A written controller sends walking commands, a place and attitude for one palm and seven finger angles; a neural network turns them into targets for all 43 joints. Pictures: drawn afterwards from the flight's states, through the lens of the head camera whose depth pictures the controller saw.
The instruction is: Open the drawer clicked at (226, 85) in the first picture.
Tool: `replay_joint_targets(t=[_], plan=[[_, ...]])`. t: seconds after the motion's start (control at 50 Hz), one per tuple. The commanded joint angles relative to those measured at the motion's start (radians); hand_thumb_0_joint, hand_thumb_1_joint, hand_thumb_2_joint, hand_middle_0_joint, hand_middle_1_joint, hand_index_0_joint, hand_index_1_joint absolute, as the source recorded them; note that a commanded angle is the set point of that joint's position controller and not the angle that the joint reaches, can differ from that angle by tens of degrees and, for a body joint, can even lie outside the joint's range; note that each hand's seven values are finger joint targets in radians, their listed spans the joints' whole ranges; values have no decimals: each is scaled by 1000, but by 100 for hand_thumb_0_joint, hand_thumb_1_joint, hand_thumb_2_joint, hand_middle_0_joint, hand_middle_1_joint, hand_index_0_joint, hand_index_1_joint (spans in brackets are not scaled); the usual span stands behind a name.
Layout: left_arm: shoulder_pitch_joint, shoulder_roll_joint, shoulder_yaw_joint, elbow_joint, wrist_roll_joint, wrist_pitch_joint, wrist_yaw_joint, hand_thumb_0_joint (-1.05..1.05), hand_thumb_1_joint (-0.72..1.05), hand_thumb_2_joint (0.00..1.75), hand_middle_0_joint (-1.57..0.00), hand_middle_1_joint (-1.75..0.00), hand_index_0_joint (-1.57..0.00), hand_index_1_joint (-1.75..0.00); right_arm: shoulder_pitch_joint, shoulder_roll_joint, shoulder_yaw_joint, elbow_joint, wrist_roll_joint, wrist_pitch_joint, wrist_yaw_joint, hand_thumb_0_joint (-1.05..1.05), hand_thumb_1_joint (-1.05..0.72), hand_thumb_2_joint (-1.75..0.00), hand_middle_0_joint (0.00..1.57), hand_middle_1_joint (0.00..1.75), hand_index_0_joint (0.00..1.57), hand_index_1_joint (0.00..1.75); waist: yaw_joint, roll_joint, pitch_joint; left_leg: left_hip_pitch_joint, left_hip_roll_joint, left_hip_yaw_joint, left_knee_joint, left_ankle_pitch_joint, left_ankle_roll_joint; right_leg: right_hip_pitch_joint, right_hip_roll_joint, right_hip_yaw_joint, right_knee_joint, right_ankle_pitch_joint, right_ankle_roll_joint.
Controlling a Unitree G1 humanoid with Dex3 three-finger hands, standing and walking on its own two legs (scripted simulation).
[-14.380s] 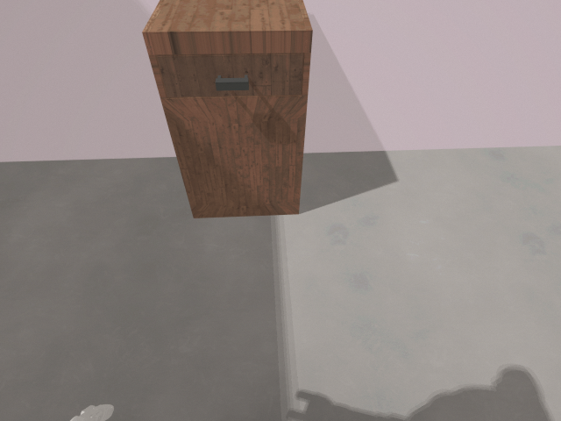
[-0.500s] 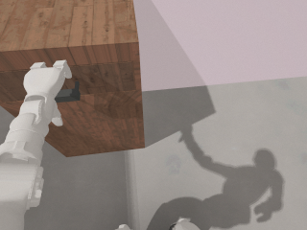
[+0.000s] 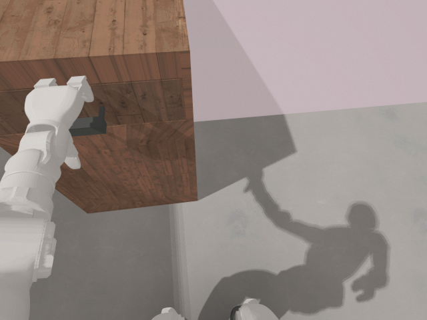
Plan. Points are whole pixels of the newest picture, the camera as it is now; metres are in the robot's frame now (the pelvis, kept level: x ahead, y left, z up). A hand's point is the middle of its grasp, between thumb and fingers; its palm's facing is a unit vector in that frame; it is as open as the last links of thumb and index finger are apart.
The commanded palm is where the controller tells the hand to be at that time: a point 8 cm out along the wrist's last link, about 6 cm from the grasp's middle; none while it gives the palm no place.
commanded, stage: re-aim the fingers above the handle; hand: left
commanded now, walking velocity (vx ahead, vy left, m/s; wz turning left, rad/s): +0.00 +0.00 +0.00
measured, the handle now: (81, 119) +0.55 +0.27 -0.03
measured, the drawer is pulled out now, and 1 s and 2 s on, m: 0.00 0.00 0.00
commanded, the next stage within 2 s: lower the fingers behind the handle in 0.30 s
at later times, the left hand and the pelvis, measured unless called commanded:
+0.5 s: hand (71, 123) +0.49 +0.26 +0.03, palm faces -0.08 -0.03 -1.00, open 13.8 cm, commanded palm +0.48 +0.26 +0.08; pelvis +0.01 +0.01 +0.00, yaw -1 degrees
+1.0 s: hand (75, 136) +0.49 +0.27 -0.01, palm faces -0.09 -0.02 -1.00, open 13.8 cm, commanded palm +0.48 +0.26 +0.05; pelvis +0.00 +0.00 -0.01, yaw +0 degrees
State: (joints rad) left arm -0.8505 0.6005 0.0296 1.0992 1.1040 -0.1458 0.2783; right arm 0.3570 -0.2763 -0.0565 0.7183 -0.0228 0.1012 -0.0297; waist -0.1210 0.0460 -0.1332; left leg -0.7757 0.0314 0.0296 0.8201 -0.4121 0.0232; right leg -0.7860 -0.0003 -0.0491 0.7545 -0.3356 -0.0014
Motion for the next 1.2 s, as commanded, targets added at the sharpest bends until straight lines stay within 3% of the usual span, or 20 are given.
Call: replay_joint_targets(t=[0.0, 0.06, 0.12, 0.16, 0.18, 0.2, 0.24, 0.32, 0.44, 0.48, 0.52, 0.66, 0.76, 0.82, 0.92, 0.96, 1.0, 1.06, 1.14, 1.18], plan=[[-452, 318, 93, -187, -16, 9, 48, 0, -50, 30, -30, -120, -30, -120, 170, -173, -50, -27, -6, -2, -10, 0, -90, -90, 20, 30, 20, 30, -11, 70, -462, 280, -42, -23, -48, 483, 16, 233, 52, 20, -41, 360, -26], [-454, 291, 62, -167, -14, 23, 40, 0, -50, 30, -30, -120, -30, -120, 177, -171, -49, -27, -1, -3, -9, 0, -90, -90, 20, 30, 20, 30, -19, 68, -443, 273, -40, -23, -51, 465, 16, 220, 53, 17, -46, 345, -23], [-452, 330, 91, -179, -17, 17, 28, 0, -50, 30, -30, -120, -30, -120, 186, -175, -48, -24, -2, -1, -11, 0, -90, -90, 20, 30, 20, 30, -13, 66, -482, 279, -38, -26, -48, 489, 17, 246, 52, 20, -40, 368, -23], [-454, 306, 70, -183, -18, 12, 21, 0, -50, 30, -30, -120, -30, -120, 186, -173, -48, -23, -1, 0, -12, 0, -90, -90, 20, 30, 20, 30, -18, 66, -449, 274, -37, -25, -52, 488, 17, 233, 53, 17, -45, 364, -23], [-414, 327, 96, -174, -20, 12, 19, 0, -50, 30, -30, -120, -30, -120, 185, -175, -49, -23, -2, 0, -9, 0, -90, -90, 20, 30, 20, 30, 0, 63, -459, 272, -38, -22, -51, 490, 17, 245, 54, 19, -44, 364, -24], [-413, 330, 99, -179, -24, 8, 16, 0, -50, 30, -30, -120, -30, -120, 184, -177, -47, -25, -3, 3, -10, 0, -90, -90, 20, 30, 20, 30, -2, 55, -476, 273, -38, -22, -48, 511, 18, 258, 54, 22, -41, 385, -25], [-412, 295, 75, -179, -19, 4, 16, 0, -50, 30, -30, -120, -30, -120, 191, -172, -52, -22, -3, 4, -9, 0, -90, -90, 20, 30, 20, 30, -12, 62, -447, 287, -32, -28, -47, 529, 15, 222, 56, 14, -41, 377, -24], [-388, 285, 86, -222, -25, -7, 23, 0, -50, 30, -30, -120, -30, -120, 191, -168, -58, -24, -5, 7, 0, 0, -90, -90, 20, 30, 20, 30, 4, 102, -483, 336, -25, -31, -40, 594, 7, 213, 59, 11, -36, 380, -26], [-356, 240, 66, -189, -22, 13, 43, 0, -50, 30, -30, -120, -30, -120, 187, -169, -60, -17, -5, 11, 7, 0, -90, -90, 20, 30, 20, 30, -2, 50, -420, 313, -22, -36, -46, 588, 7, 192, 60, 2, -37, 366, -26], [-371, 264, 82, -204, -15, 14, 49, 0, -50, 30, -30, -120, -30, -120, 183, -171, -59, -17, -6, 11, 9, 0, -90, -90, 20, 30, 20, 30, 5, 73, -427, 313, -22, -39, -46, 582, 5, 188, 58, 3, -31, 358, -28], [-386, 228, 56, -216, -13, 11, 55, 0, -50, 30, -30, -120, -30, -120, 184, -165, -61, -23, -8, 10, 10, 0, -90, -90, 20, 30, 20, 30, -6, 84, -443, 329, -23, -40, -38, 596, 4, 178, 59, 2, -28, 359, -28], [-368, 250, 81, -211, -4, 10, 80, 0, -50, 30, -30, -120, -30, -120, 172, -166, -59, -22, -15, 8, 11, 0, -90, -90, 20, 30, 20, 30, 0, 74, -460, 297, -27, -38, -14, 576, 6, 173, 59, 5, -4, 366, -28], [-405, 235, 52, -166, 3, 22, 87, 0, -50, 30, -30, -120, -30, -120, 169, -167, -56, -20, -11, 3, 6, 0, -90, -90, 20, 30, 20, 30, -28, 53, -423, 246, -33, -38, -5, 468, 12, 137, 56, 8, -3, 314, -27], [-432, 259, 67, -181, 2, 9, 88, 0, -50, 30, -30, -120, -30, -120, 177, -167, -54, -17, -14, -2, 3, 0, -90, -90, 20, 30, 20, 30, -28, 72, -470, 247, -35, -40, 10, 468, 14, 141, 56, 11, 12, 321, -26], [-411, 310, 95, -150, 4, 4, 87, 0, -50, 30, -30, -120, -30, -120, 174, -173, -46, -15, -17, -4, -2, 0, -90, -90, 20, 30, 20, 30, -21, 67, -478, 183, -41, -33, 32, 435, 18, 144, 54, 18, 33, 326, -24], [-394, 292, 84, -138, 7, 4, 86, 0, -50, 30, -30, -120, -30, -120, 173, -171, -46, -14, -18, -4, -1, 0, -90, -90, 20, 30, 20, 30, -20, 85, -466, 183, -38, -34, 41, 444, 14, 117, 56, 13, 42, 319, -27], [-417, 256, 58, -123, 3, 2, 82, 0, -50, 30, -30, -120, -30, -120, 179, -168, -47, -13, -17, -8, -1, 0, -90, -90, 20, 30, 20, 30, -40, 59, -447, 166, -36, -36, 49, 420, 18, 97, 56, 12, 40, 298, -25], [-434, 309, 90, -147, 8, -7, 88, 0, -50, 30, -30, -120, -30, -120, 187, -176, -47, -9, -20, -12, -4, 0, -90, -90, 20, 30, 20, 30, -29, 86, -492, 168, -36, -42, 62, 411, 16, 82, 57, 12, 58, 281, -26], [-430, 270, 63, -101, 8, 3, 99, 0, -50, 30, -30, -120, -30, -120, 192, -174, -46, 2, -22, -16, -2, 0, -90, -90, 20, 30, 20, 30, -51, 73, -468, 138, -33, -43, 85, 400, 19, 41, 58, 10, 69, 271, -23], [-447, 289, 71, -117, 13, 7, 99, 0, -50, 30, -30, -120, -30, -120, 201, -176, -44, 2, -24, -17, -1, 0, -90, -90, 20, 30, 20, 30, -40, 108, -492, 148, -33, -50, 87, 421, 14, 34, 59, 6, 84, 275, -28]])
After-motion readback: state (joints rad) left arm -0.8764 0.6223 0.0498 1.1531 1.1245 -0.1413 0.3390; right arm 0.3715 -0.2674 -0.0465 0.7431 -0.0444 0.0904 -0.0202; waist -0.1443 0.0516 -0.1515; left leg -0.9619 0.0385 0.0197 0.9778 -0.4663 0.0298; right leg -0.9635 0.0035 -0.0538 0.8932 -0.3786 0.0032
